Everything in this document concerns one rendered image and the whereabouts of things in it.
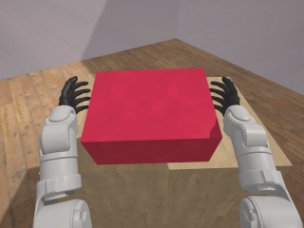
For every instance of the robot right hand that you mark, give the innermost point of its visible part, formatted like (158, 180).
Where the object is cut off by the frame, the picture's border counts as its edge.
(229, 95)

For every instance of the robot left upper arm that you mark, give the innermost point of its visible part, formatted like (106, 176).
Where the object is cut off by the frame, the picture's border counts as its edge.
(66, 214)

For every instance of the pedestal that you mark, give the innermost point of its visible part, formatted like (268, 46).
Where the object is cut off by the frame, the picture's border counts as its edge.
(195, 194)

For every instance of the carton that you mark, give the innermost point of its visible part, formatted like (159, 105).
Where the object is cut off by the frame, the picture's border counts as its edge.
(151, 116)

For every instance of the robot left forearm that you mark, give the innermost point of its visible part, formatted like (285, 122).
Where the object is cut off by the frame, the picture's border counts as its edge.
(58, 154)

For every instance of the robot left hand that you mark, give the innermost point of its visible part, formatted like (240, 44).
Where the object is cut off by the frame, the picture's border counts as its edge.
(68, 94)

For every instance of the robot right forearm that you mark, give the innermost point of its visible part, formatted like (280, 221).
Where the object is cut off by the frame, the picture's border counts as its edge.
(256, 166)

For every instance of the robot right upper arm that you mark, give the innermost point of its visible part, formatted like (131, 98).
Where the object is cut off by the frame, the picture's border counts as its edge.
(268, 212)

